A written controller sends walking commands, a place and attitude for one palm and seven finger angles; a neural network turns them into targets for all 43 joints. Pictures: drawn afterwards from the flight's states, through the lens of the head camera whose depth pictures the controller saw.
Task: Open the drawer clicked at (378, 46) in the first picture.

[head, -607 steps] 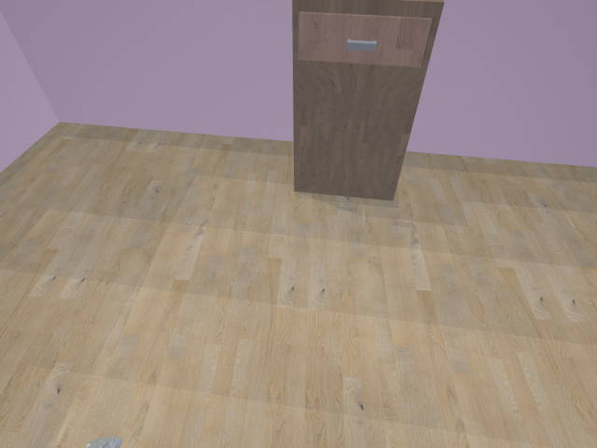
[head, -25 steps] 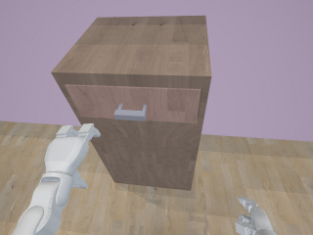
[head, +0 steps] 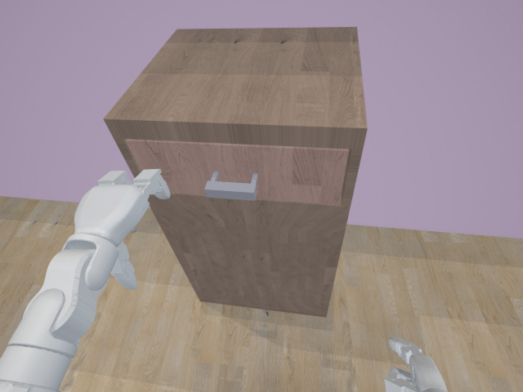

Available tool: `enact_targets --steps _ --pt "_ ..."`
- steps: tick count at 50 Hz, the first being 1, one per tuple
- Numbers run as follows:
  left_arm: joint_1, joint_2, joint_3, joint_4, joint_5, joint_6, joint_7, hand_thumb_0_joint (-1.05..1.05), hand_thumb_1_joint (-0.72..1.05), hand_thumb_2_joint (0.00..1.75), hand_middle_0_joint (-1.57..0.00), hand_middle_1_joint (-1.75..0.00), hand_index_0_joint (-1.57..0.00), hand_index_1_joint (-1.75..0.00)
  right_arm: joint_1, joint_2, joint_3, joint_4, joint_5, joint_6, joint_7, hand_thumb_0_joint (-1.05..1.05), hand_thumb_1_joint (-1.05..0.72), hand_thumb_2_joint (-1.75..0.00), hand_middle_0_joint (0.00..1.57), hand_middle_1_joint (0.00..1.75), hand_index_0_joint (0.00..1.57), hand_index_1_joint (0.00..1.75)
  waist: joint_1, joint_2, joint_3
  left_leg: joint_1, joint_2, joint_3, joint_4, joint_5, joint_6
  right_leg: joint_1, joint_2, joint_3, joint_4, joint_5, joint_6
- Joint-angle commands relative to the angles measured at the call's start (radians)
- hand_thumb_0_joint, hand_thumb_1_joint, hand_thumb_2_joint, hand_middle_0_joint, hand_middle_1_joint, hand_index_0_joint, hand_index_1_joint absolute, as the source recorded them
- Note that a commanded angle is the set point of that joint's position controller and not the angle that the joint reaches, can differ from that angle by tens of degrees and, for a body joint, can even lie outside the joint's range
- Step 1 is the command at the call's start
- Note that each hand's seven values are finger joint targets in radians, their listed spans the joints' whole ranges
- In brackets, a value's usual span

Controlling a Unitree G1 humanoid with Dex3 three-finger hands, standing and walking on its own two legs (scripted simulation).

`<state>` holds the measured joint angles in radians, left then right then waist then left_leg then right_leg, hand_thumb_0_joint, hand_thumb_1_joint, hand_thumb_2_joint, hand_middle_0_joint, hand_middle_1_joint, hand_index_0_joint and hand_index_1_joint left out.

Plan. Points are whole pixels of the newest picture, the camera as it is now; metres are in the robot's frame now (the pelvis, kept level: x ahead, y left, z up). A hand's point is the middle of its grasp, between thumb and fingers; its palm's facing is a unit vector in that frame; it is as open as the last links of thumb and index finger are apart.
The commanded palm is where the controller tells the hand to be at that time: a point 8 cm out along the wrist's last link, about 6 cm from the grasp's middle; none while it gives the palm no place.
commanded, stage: raise the hand with hooked fingers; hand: left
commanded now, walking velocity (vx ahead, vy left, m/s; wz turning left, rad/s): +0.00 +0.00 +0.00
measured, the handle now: (233, 183) +0.51 +0.13 -0.01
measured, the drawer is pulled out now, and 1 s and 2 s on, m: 0.00 0.00 0.00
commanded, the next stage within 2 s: move the hooked fingers above the handle in 0.20 s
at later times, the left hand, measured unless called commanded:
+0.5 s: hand (139, 237) +0.30 +0.23 +0.09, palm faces +0.04 -0.09 -0.99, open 13.8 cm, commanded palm +0.29 +0.23 +0.15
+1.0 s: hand (178, 214) +0.37 +0.19 +0.07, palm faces +0.01 -0.07 -1.00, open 13.8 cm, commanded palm +0.35 +0.20 +0.13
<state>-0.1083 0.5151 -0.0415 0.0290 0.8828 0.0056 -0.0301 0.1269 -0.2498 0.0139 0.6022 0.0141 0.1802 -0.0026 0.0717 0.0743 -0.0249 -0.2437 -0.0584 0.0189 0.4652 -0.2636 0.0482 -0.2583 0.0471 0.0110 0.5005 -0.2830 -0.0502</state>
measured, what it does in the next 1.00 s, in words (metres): stands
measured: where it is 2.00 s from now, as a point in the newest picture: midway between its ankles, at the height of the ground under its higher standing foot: outside the picture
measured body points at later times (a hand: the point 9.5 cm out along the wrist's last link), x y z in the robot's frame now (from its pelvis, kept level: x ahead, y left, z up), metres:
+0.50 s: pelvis -0.02 +0.02 +0.00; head -0.01 -0.01 +0.45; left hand +0.29 +0.23 +0.15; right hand +0.17 -0.20 -0.11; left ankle -0.02 +0.09 -0.74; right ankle -0.02 -0.09 -0.74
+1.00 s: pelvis -0.01 +0.00 +0.00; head +0.02 -0.02 +0.44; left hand +0.36 +0.19 +0.12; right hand +0.12 -0.25 -0.14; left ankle -0.02 +0.09 -0.74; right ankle -0.02 -0.09 -0.74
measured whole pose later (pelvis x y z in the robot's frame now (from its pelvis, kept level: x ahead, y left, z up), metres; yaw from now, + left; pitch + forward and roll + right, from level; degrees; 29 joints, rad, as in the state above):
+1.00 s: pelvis -0.01 +0.00 +0.00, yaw +0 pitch +5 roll +1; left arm -0.38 0.43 -0.18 0.38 0.97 -0.03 0.11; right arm 0.22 -0.26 -0.03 0.66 0.03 0.17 -0.02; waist 0.03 0.05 -0.05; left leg -0.34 -0.06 0.03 0.52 -0.27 0.05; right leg -0.36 0.05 0.02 0.56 -0.29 -0.05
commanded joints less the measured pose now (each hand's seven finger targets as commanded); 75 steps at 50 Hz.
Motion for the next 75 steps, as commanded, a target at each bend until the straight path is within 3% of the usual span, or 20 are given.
enact_targets --steps 1,7,13,16,21,29,32,36,41,48,50,53,55,59,61,63,66,71,74,75 --pt "-0.253 0.228 0.162 -0.221 0.004 -0.051 0.072 0.0 -0.5 0.3 -0.3 -1.2 -0.3 -1.2 -0.117 -0.107 -0.046 -0.152 -0.007 -0.048 -0.008 0.0 -0.9 -0.9 0.2 0.3 0.2 0.3 0.018 -0.059 -0.249 0.055 0.02 -0.025 -0.025 0.33 -0.011 0.127 -0.038 0.044 -0.046 0.323 0.01" --pt "-0.28 0.227 0.17 -0.219 0.01 -0.062 0.138 0.0 -0.5 0.3 -0.3 -1.2 -0.3 -1.2 -0.108 -0.106 -0.059 -0.128 -0.001 -0.059 -0.01 0.0 -0.9 -0.9 0.2 0.3 0.2 0.3 0.014 -0.024 -0.268 0.083 0.028 -0.031 -0.024 0.336 -0.02 0.093 -0.034 0.035 -0.045 0.28 0.006" --pt "-0.264 0.214 0.141 -0.187 0.013 -0.024 0.121 0.0 -0.5 0.3 -0.3 -1.2 -0.3 -1.2 -0.115 -0.113 -0.059 -0.13 0.005 -0.053 -0.006 0.0 -0.9 -0.9 0.2 0.3 0.2 0.3 0.01 -0.022 -0.248 0.089 0.036 -0.043 -0.04 0.318 -0.028 0.078 -0.026 0.02 -0.054 0.227 0.004" --pt "-0.271 0.166 0.085 -0.177 0.012 -0.016 0.099 0.0 -0.5 0.3 -0.3 -1.2 -0.3 -1.2 -0.113 -0.11 -0.054 -0.134 0.005 -0.046 -0.005 0.0 -0.9 -0.9 0.2 0.3 0.2 0.3 0.001 -0.048 -0.215 0.081 0.039 -0.047 -0.051 0.297 -0.029 0.06 -0.028 0.006 -0.058 0.196 0.005" --pt "-0.426 0.109 0.001 -0.143 0.039 -0.031 0.099 0.0 -0.5 0.3 -0.3 -1.2 -0.3 -1.2 -0.095 -0.103 -0.052 -0.122 0.003 -0.055 -0.01 0.0 -0.9 -0.9 0.2 0.3 0.2 0.3 -0.024 -0.043 -0.194 0.094 0.044 -0.061 -0.053 0.204 -0.036 -0.015 -0.023 -0.001 -0.062 0.105 0.002" --pt "-0.625 0.136 0.014 0.075 0.088 0.002 0.171 0.0 -0.5 0.3 -0.3 -1.2 -0.3 -1.2 -0.07 -0.099 -0.041 -0.092 0.009 -0.05 -0.023 0.0 -0.9 -0.9 0.2 0.3 0.2 0.3 -0.016 -0.042 -0.23 0.051 0.039 -0.058 -0.063 0.134 -0.04 -0.009 -0.021 -0.005 -0.044 0.059 -0.007" --pt "-0.636 0.124 0.004 0.102 0.084 0.014 0.174 0.0 -0.5 0.3 -0.3 -1.2 -0.3 -1.2 -0.064 -0.098 -0.044 -0.099 0.01 -0.046 -0.026 0.0 -0.9 -0.9 0.2 0.3 0.2 0.3 -0.01 -0.037 -0.288 0.065 0.037 -0.044 -0.045 0.204 -0.032 0.027 -0.025 0.006 -0.041 0.12 -0.008" --pt "-0.621 0.089 -0.026 0.167 0.077 0.022 0.149 0.0 -0.5 0.3 -0.3 -1.2 -0.3 -1.2 -0.04 -0.106 -0.05 -0.1 0.013 -0.041 -0.022 0.0 -0.9 -0.9 0.2 0.3 0.2 0.3 -0.026 -0.09 -0.268 0.041 0.04 -0.035 -0.031 0.238 -0.024 0.027 -0.027 0.009 -0.039 0.169 -0.005" --pt "-0.604 0.078 -0.032 0.125 0.072 -0.008 0.133 0.0 -0.5 0.3 -0.3 -1.2 -0.3 -1.2 -0.016 -0.113 -0.064 -0.11 0.01 -0.04 -0.015 0.0 -0.9 -0.9 0.2 0.3 0.2 0.3 -0.027 -0.086 -0.297 0.038 0.037 -0.028 -0.004 0.29 -0.018 0.033 -0.028 0.019 -0.02 0.232 -0.003" --pt "-0.7 0.138 0.03 0.149 0.093 -0.036 0.201 0.0 -0.5 0.3 -0.3 -1.2 -0.3 -1.2 0.012 -0.117 -0.078 -0.084 0.016 -0.049 -0.025 0.0 -0.9 -0.9 0.2 0.3 0.2 0.3 -0.034 -0.076 -0.324 0.017 0.029 -0.021 0.02 0.282 -0.013 0.018 -0.023 0.031 -0.003 0.238 -0.001" --pt "-0.749 0.08 -0.03 0.171 0.096 -0.025 0.22 0.0 -0.5 0.3 -0.3 -1.2 -0.3 -1.2 0.018 -0.109 -0.079 -0.075 0.018 -0.052 -0.025 0.0 -0.9 -0.9 0.2 0.3 0.2 0.3 -0.052 -0.054 -0.329 0.031 0.03 -0.017 0.028 0.283 -0.012 -0.007 -0.026 0.029 0.0 0.241 -0.001" --pt "-0.771 0.108 -0.008 0.237 0.104 -0.005 0.233 0.0 -0.5 0.3 -0.3 -1.2 -0.3 -1.2 0.026 -0.117 -0.083 -0.064 0.018 -0.051 -0.03 0.0 -0.9 -0.9 0.2 0.3 0.2 0.3 -0.054 -0.072 -0.358 0.021 0.025 -0.011 0.037 0.29 -0.009 0.014 -0.024 0.035 0.003 0.269 0.002" --pt "-0.806 0.046 -0.072 0.281 0.104 0.012 0.229 0.0 -0.5 0.3 -0.3 -1.2 -0.3 -1.2 0.031 -0.111 -0.081 -0.062 0.021 -0.049 -0.029 0.0 -0.9 -0.9 0.2 0.3 0.2 0.3 -0.07 -0.074 -0.343 0.012 0.024 -0.009 0.04 0.284 -0.008 -0.001 -0.028 0.03 0.006 0.276 0.003" --pt "-0.836 0.076 -0.053 0.387 0.107 0.026 0.207 0.0 -0.5 0.3 -0.3 -1.2 -0.3 -1.2 0.045 -0.121 -0.076 -0.059 0.021 -0.039 -0.036 0.0 -0.9 -0.9 0.2 0.3 0.2 0.3 -0.073 -0.115 -0.336 -0.025 0.019 0.0 0.047 0.26 -0.001 0.014 -0.033 0.038 0.004 0.292 0.009" --pt "-0.87 0.036 -0.087 0.418 0.104 0.02 0.198 0.0 -0.5 0.3 -0.3 -1.2 -0.3 -1.2 0.054 -0.114 -0.076 -0.063 0.021 -0.038 -0.038 0.0 -0.9 -0.9 0.2 0.3 0.2 0.3 -0.08 -0.124 -0.333 -0.037 0.017 0.002 0.053 0.26 0.003 0.012 -0.037 0.039 0.007 0.312 0.01" --pt "-0.877 0.08 -0.044 0.425 0.115 0.0 0.198 0.0 -0.5 0.3 -0.3 -1.2 -0.3 -1.2 0.064 -0.119 -0.079 -0.066 0.015 -0.036 -0.038 0.0 -0.9 -0.9 0.2 0.3 0.2 0.3 -0.068 -0.121 -0.377 -0.038 0.014 0.001 0.064 0.297 0.003 0.038 -0.034 0.044 0.022 0.362 0.009" --pt "-0.9 0.032 -0.072 0.427 0.119 -0.019 0.216 0.0 -0.5 0.3 -0.3 -1.2 -0.3 -1.2 0.08 -0.106 -0.083 -0.063 0.011 -0.032 -0.032 0.0 -0.9 -0.9 0.2 0.3 0.2 0.3 -0.078 -0.105 -0.393 -0.034 0.016 0.002 0.078 0.333 0.0 0.023 -0.035 0.038 0.042 0.402 0.008" --pt "-0.899 0.078 -0.021 0.496 0.129 -0.005 0.257 0.0 -0.5 0.3 -0.3 -1.2 -0.3 -1.2 0.09 -0.108 -0.084 -0.054 0.008 -0.027 -0.03 0.0 -0.9 -0.9 0.2 0.3 0.2 0.3 -0.075 -0.148 -0.403 -0.103 0.009 0.014 0.086 0.316 0.001 0.069 -0.045 0.059 0.051 0.479 0.021" --pt "-0.959 0.078 -0.034 0.497 0.145 0.007 0.274 0.0 -0.5 0.3 -0.3 -1.2 -0.3 -1.2 0.097 -0.111 -0.089 -0.045 0.008 -0.025 -0.029 0.0 -0.9 -0.9 0.2 0.3 0.2 0.3 -0.089 -0.102 -0.433 -0.093 0.008 0.018 0.093 0.33 0.0 0.062 -0.043 0.06 0.06 0.5 0.02" --pt "-0.979 0.035 -0.071 0.509 0.144 0.014 0.276 0.0 -0.5 0.3 -0.3 -1.2 -0.3 -1.2 0.104 -0.107 -0.09 -0.043 0.009 -0.025 -0.027 0.0 -0.9 -0.9 0.2 0.3 0.2 0.3 -0.101 -0.101 -0.425 -0.091 0.007 0.016 0.096 0.331 0.001 0.045 -0.04 0.054 0.059 0.492 0.019"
